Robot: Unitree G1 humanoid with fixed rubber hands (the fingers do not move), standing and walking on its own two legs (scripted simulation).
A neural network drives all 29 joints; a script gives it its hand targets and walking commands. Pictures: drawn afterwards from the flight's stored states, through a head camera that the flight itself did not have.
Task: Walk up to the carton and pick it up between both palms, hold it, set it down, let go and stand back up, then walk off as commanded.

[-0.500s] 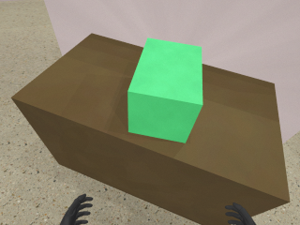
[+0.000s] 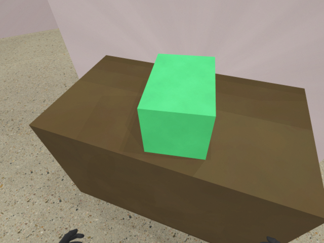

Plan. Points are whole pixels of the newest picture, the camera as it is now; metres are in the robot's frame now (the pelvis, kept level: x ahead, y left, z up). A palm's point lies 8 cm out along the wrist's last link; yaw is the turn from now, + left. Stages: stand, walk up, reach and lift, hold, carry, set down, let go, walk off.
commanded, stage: walk off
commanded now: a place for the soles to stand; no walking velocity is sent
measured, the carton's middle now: (180, 103) +0.59 -0.03 -0.01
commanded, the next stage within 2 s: none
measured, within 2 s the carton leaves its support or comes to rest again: neither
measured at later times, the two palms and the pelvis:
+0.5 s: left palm out of the picture -0.05 +0.23 -0.10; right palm out of the picture -0.02 -0.37 -0.16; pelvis -0.11 -0.07 -0.03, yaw -2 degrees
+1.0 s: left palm out of the picture -0.11 +0.28 -0.12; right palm out of the picture -0.12 -0.33 -0.13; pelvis -0.21 -0.01 -0.03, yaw -1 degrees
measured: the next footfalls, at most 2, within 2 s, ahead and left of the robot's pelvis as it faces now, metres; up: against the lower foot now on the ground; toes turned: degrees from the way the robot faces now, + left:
left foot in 1.06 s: -0.18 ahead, +0.08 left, +0.00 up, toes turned -6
right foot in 1.44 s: -0.31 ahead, -0.04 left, +0.00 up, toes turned +8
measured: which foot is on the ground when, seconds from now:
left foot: down 0.00-0.34, up 0.36-1.00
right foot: down 0.00-1.00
